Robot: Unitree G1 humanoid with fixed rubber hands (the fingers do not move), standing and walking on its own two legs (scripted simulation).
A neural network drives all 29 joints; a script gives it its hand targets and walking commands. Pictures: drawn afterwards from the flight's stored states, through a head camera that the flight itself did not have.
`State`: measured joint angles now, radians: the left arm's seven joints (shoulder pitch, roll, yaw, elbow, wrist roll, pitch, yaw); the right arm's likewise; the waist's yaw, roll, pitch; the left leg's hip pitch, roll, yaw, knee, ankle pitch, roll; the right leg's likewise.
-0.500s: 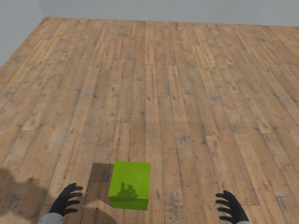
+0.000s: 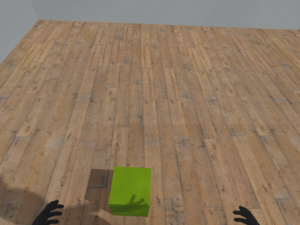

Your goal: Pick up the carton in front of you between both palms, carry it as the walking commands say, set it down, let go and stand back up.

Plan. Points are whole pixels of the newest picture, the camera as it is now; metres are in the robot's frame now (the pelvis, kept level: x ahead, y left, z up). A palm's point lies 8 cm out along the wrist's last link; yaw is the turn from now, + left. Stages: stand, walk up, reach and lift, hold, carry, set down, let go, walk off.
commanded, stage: stand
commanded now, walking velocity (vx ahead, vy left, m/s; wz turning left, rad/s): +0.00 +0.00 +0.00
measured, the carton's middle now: (131, 192) +0.41 +0.08 -0.65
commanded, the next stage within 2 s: none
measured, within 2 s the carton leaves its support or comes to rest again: neither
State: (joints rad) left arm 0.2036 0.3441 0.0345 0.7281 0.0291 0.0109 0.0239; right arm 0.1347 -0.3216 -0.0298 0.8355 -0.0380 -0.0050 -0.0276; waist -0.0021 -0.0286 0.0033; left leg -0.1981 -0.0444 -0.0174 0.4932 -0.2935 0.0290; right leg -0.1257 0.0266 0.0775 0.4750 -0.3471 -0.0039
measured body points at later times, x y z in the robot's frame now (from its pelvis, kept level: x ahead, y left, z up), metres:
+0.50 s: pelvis -0.02 +0.00 +0.01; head -0.02 +0.01 +0.46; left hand +0.09 +0.30 -0.10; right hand +0.10 -0.31 -0.10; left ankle -0.02 +0.10 -0.74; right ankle -0.06 -0.12 -0.74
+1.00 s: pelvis -0.03 +0.00 +0.01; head -0.03 +0.00 +0.46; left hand +0.07 +0.31 -0.11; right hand +0.07 -0.32 -0.10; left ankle -0.02 +0.10 -0.74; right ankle -0.06 -0.12 -0.74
